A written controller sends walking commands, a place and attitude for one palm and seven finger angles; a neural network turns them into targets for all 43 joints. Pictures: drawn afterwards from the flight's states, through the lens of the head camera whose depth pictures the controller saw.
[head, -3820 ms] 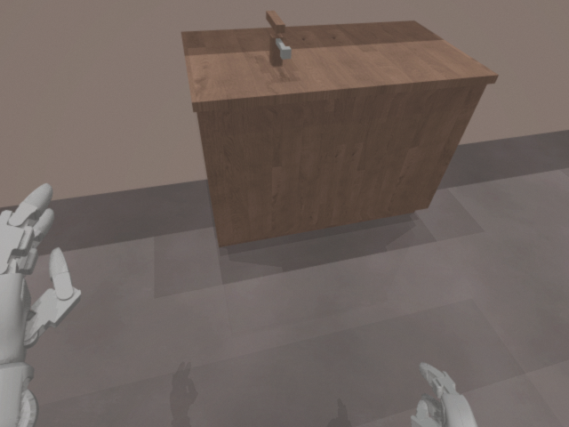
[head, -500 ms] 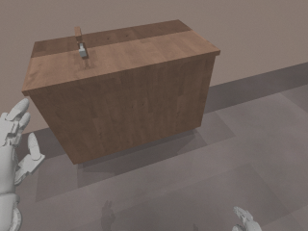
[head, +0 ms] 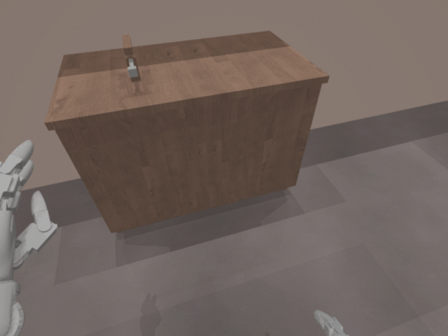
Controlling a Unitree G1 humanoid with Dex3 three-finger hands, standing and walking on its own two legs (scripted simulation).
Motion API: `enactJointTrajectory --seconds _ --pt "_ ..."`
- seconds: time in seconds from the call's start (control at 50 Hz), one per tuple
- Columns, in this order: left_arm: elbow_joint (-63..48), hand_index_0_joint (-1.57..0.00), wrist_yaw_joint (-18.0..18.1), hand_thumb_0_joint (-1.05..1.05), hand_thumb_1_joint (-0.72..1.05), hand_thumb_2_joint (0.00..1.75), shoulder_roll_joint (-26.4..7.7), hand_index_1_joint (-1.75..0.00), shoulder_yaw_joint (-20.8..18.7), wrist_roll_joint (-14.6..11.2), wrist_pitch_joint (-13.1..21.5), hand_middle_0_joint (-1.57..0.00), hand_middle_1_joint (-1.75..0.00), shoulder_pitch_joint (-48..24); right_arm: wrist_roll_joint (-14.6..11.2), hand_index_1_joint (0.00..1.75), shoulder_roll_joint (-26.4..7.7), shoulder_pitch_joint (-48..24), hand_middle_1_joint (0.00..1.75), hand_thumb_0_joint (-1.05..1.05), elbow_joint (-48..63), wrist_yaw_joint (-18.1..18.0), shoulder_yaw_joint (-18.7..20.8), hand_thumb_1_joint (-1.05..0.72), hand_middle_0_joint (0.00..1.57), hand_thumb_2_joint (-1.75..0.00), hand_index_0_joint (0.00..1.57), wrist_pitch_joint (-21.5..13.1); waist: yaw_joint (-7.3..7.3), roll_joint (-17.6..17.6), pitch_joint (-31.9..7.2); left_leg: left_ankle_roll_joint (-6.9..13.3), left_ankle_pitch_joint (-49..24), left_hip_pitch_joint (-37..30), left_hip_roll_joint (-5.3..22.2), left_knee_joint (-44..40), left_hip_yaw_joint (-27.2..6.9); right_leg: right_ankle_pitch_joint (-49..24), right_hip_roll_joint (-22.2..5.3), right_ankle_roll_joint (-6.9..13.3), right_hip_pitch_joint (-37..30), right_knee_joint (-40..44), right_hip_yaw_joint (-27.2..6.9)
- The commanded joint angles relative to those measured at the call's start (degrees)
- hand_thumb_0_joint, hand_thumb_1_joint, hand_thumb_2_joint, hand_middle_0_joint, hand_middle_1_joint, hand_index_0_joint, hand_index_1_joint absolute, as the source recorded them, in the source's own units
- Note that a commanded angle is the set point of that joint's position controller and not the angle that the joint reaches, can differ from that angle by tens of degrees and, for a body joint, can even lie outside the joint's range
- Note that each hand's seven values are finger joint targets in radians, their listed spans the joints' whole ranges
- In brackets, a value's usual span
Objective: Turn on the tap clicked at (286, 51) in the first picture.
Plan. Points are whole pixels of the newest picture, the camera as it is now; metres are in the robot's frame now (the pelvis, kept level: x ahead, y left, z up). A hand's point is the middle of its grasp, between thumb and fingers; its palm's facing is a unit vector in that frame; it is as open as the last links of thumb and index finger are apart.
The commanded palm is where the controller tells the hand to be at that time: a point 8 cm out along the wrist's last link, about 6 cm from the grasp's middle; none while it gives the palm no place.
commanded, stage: take the last steps up to it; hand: left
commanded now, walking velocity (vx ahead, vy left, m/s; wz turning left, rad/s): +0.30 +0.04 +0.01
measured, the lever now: (132, 71) +0.89 +0.38 +0.07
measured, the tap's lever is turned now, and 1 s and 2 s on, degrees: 0 0 0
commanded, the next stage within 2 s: come to a stop and stand still in 1.92 s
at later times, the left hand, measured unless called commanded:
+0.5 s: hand (81, 168) +0.32 +0.26 +0.17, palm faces +0.44 -0.82 -0.37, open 7.4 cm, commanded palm +0.27 +0.30 +0.18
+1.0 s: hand (138, 128) +0.45 +0.21 +0.16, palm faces +0.39 -0.81 -0.43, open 7.4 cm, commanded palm +0.38 +0.26 +0.18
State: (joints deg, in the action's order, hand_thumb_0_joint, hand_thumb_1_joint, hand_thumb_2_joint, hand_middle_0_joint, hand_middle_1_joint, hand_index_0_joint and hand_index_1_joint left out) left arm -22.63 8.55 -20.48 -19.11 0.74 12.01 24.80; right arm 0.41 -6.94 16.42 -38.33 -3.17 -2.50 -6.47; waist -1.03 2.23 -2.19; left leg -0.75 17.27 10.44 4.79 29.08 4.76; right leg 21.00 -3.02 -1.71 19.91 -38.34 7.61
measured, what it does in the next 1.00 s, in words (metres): walks ahead: right foot, then left foot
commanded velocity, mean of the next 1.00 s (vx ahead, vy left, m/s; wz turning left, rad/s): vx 0.30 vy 0.03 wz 0.02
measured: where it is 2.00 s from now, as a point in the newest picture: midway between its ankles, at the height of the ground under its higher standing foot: (239, 305)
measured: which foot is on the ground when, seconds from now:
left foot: down 0.00-0.04, up 0.06-0.42, down 0.44-0.88, up 0.90-1.00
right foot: up 0.00-0.00, down 0.02-0.44, up 0.46-0.86, down 0.88-1.00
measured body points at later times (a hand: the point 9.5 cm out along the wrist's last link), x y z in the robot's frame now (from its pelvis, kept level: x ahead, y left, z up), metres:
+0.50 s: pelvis +0.10 +0.02 -0.01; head +0.12 +0.04 +0.44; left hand +0.29 +0.30 +0.19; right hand +0.27 -0.24 -0.08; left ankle +0.14 +0.12 -0.74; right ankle +0.04 -0.10 -0.71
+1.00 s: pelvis +0.22 -0.02 -0.01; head +0.26 -0.04 +0.44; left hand +0.42 +0.25 +0.19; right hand +0.39 -0.26 -0.12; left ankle +0.17 +0.10 -0.65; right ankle +0.25 -0.10 -0.74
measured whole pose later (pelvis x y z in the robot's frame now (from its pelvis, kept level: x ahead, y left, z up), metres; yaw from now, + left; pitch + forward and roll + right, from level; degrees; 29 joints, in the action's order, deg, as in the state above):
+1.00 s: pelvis +0.22 -0.02 -0.01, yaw +1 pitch +0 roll +0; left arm -27.9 7.9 -18.8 -19.3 -0.6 11.5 24.6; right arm -0.2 -12.8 9.1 -38.7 -2.5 0.8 -3.1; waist -0.2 2.0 4.3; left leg -1.1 24.5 26.9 3.2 69.8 2.4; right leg 16.3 -1.8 4.0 18.0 -34.3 10.7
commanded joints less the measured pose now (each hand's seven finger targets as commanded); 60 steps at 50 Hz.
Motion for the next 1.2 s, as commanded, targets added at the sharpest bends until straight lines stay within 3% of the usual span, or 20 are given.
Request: enactJointTrajectory --seconds 0.0,0.02,0.04,0.08,0.16,0.32,0.38,0.4,0.42,0.44,0.46,0.58,0.8,0.82,0.84,0.86,0.88,0.92,1.0,1.18 --pt "-10.7 -0.2 1.2 0.0 0.9 0.9 -10.4 -0.3 -5.9 0.0 2.1 -0.2 -0.3 -8.5 -0.1 0.3 -9.9 -9.1 0.3 0.0 8.4 -1.0 4.5 -0.9 0.2 -0.9 0.2 -1.7 0.41 -6.4 -0.8 4.5 16.1 19.4 3.5 11.5 -1.0 6.9 -5.5 4.0 -18.7 17.2 -10.2" --pt "-11.9 -0.2 1.3 0.0 0.9 0.9 -13.2 -0.3 -7.5 -0.1 2.1 -0.2 -0.3 -9.1 -0.4 0.3 -8.8 -10.2 0.3 0.0 9.2 -0.8 4.5 -0.9 0.2 -0.9 0.2 -1.4 -0.02 -21.3 -1.2 1.8 16.6 29.7 -3.3 29.8 1.9 10.8 -18.3 10.6 -22.0 25.0 -33.5" --pt "-13.6 -0.2 1.5 0.0 0.9 0.9 -14.3 -0.3 -8.8 -1.0 2.5 -0.2 -0.3 -10.5 -0.2 0.3 -10.4 -12.3 0.3 0.0 9.5 -0.9 4.7 -0.9 0.2 -0.9 0.2 -1.8 -0.39 -17.9 1.0 0.6 13.4 32.8 -2.7 39.6 -3.6 7.0 -23.3 13.4 -19.4 28.2 -38.5" --pt "-11.6 -0.2 0.8 0.0 0.9 0.9 -13.2 -0.3 -9.6 -1.3 3.4 -0.2 -0.3 -6.1 -0.3 0.3 -10.3 -11.2 0.3 0.0 8.4 -0.1 5.1 -0.9 0.2 -0.9 0.2 -1.3 0.64 -11.0 0.4 -0.1 5.5 30.7 0.1 43.7 -6.6 11.2 -20.2 12.7 -15.0 27.6 -34.1" --pt "-16.7 -0.2 0.8 0.0 0.9 0.9 -12.0 -0.3 -10.5 -1.8 5.1 -0.2 -0.3 0.6 -0.4 0.3 -9.3 -12.1 0.3 0.0 8.6 -0.1 4.4 -0.9 0.2 -0.9 0.2 0.8 1.31 -5.9 -2.5 -1.3 0.9 27.5 1.1 35.0 -3.3 -14.1 -15.2 10.6 -16.2 23.1 -14.0" --pt "-19.8 -0.2 2.9 0.0 0.9 0.9 -10.3 -0.3 -9.6 -2.2 4.3 -0.2 -0.3 1.9 -0.3 0.3 -9.8 -9.1 0.3 0.0 11.9 -0.7 5.9 -0.9 0.2 -0.9 0.2 -0.6 -0.35 -10.6 -4.1 0.7 -1.1 13.6 -1.8 7.0 4.7 -19.8 -13.7 10.6 -17.0 18.9 -11.3" --pt "-20.7 -0.2 3.1 0.0 0.9 0.9 -9.5 -0.3 -8.0 -2.0 4.1 -0.2 -0.3 -1.1 -0.2 0.3 -11.0 -7.8 0.3 0.0 12.3 -1.6 6.6 -0.9 0.2 -0.9 0.2 -0.4 1.29 -4.9 -4.8 1.4 -6.9 -0.1 -2.7 -3.2 5.8 -17.2 -9.4 6.9 -11.9 9.0 -7.4" --pt "-20.6 -0.2 3.1 0.0 0.9 0.9 -9.2 -0.3 -7.6 -1.9 4.5 -0.2 -0.3 -2.2 -0.4 0.3 -11.9 -7.0 0.3 0.0 12.3 -1.9 7.0 -0.9 0.2 -0.9 0.2 -0.3 2.43 1.2 -5.9 3.2 -7.3 -7.6 0.3 -5.2 0.7 -15.7 -7.0 4.9 -5.7 -0.3 -5.5" --pt "-20.9 -0.2 3.1 0.0 0.9 0.9 -8.7 -0.3 -7.3 -1.9 4.8 -0.2 -0.3 -2.7 -0.5 0.3 -13.3 -7.6 0.3 0.0 12.8 -1.8 7.3 -0.9 0.2 -0.9 0.2 0.1 2.29 13.7 -6.7 8.3 -10.8 -14.6 11.5 -7.5 -15.2 -0.8 -1.1 1.8 6.0 -12.5 -1.4" --pt "-20.6 -0.2 3.1 0.0 0.9 0.9 -9.5 -0.3 -7.2 -1.6 5.4 -0.2 -0.3 -4.0 -0.6 0.3 -12.2 -7.8 0.3 0.0 13.3 -1.5 6.6 -0.9 0.2 -0.9 0.2 0.0 1.88 16.2 -5.5 13.9 -18.7 -15.2 19.4 -11.2 -27.7 14.8 1.7 1.4 13.2 -23.5 -2.5" --pt "-17.7 -0.2 2.4 0.0 0.9 0.9 -12.6 -0.3 -8.4 -1.3 5.5 -0.2 -0.3 -4.9 -0.3 0.3 -11.1 -8.6 0.3 0.0 12.5 -1.3 5.7 -0.9 0.2 -0.9 0.2 -0.6 1.99 12.8 -3.1 15.1 -13.6 -11.0 20.8 -12.8 -30.4 14.2 0.7 1.7 15.9 -30.4 -6.2" --pt "-25.4 -0.2 1.1 0.0 0.9 0.9 -9.2 -0.3 -7.2 -1.7 5.0 -0.2 -0.3 0.2 -0.8 0.3 -10.9 -8.0 0.3 0.0 10.9 0.3 5.8 -0.9 0.2 -0.9 0.2 -2.3 1.16 10.6 -2.5 10.2 -17.8 -5.3 12.2 -11.9 -8.5 -0.3 -2.4 0.2 16.2 -24.3 -3.2" --pt "-14.6 -0.2 0.5 0.0 0.9 0.9 -9.4 -0.3 -8.2 -1.9 2.9 -0.2 -0.3 -1.5 -0.6 0.3 -10.0 -8.8 0.3 0.0 10.4 -0.9 4.7 -0.9 0.2 -0.9 0.2 -1.2 0.97 6.3 -4.0 6.6 -21.9 -2.3 10.1 0.0 -0.6 -6.7 3.5 0.8 -6.6 10.6 5.5" --pt "-14.8 -0.2 0.5 0.0 0.9 0.9 -9.5 -0.3 -7.8 -1.6 2.6 -0.2 -0.3 -2.5 -0.9 0.3 -9.9 -9.3 0.3 0.0 10.4 -0.7 4.7 -0.9 0.2 -0.9 0.2 -0.9 0.55 2.8 -5.8 5.6 -19.0 1.2 8.5 7.9 0.6 -9.6 1.7 1.8 -13.6 13.6 2.9" --pt "-15.7 -0.2 0.7 0.0 0.9 0.9 -10.8 -0.3 -8.0 -1.0 2.6 -0.2 -0.3 -3.4 -1.2 0.3 -8.9 -8.9 0.3 0.0 10.3 -0.4 4.8 -0.9 0.2 -0.9 0.2 -0.5 0.58 -7.5 -8.8 4.1 -11.4 9.1 4.2 22.3 4.1 -13.8 -7.1 5.4 -21.1 15.0 -8.8" --pt "-15.7 -0.2 0.8 0.0 0.9 0.9 -11.3 -0.3 -8.0 -0.9 2.3 -0.2 -0.3 -3.2 -1.0 0.3 -7.7 -10.5 0.3 0.0 11.6 -0.3 4.3 -0.9 0.2 -0.9 0.2 -0.5 0.39 -17.9 -8.7 1.8 12.7 24.8 -4.0 37.2 2.7 -23.6 -19.5 12.3 -27.7 18.0 -31.2" --pt "-18.1 -0.2 1.2 0.0 0.9 0.9 -13.3 -0.3 -9.9 -1.7 2.6 -0.2 -0.3 -4.6 -0.5 0.3 -9.1 -12.0 0.3 0.0 11.8 -0.3 4.2 -0.9 0.2 -0.9 0.2 -0.6 0.14 -16.0 -5.7 1.0 15.5 28.7 -2.6 44.8 -4.4 -22.1 -24.0 13.8 -24.1 21.1 -35.6" --pt "-18.9 -0.2 0.8 0.0 0.9 0.9 -13.1 -0.3 -10.0 -2.1 3.7 -0.2 -0.3 -3.8 -0.7 0.3 -10.4 -10.2 0.3 0.0 9.9 0.5 5.4 -0.9 0.2 -0.9 0.2 -0.7 0.86 -10.3 -3.5 -0.2 7.9 28.4 0.5 47.8 -6.8 -9.5 -21.4 13.5 -18.2 22.4 -30.0" --pt "-22.1 -0.2 1.4 0.0 0.9 0.9 -12.9 -0.3 -11.5 -1.8 4.9 -0.2 -0.3 0.0 -0.4 0.3 -9.7 -12.1 0.3 0.0 10.1 0.1 4.7 -0.9 0.2 -0.9 0.2 1.5 1.56 -4.4 -1.6 -1.0 2.2 24.9 2.3 37.7 -4.3 -20.5 -16.4 11.4 -10.9 21.8 -12.7" --pt "-18.5 -0.2 3.1 0.0 0.9 0.9 -9.4 -0.3 -9.7 -2.9 3.4 -0.2 -0.3 3.7 -0.4 0.3 -9.5 -8.5 0.3 0.0 13.1 -1.0 5.5 -0.9 0.2 -0.9 0.2 0.9 0.46 -9.4 -4.6 0.4 -4.7 9.2 -2.3 2.8 6.0 -22.6 -12.2 8.9 -15.7 14.8 -8.2"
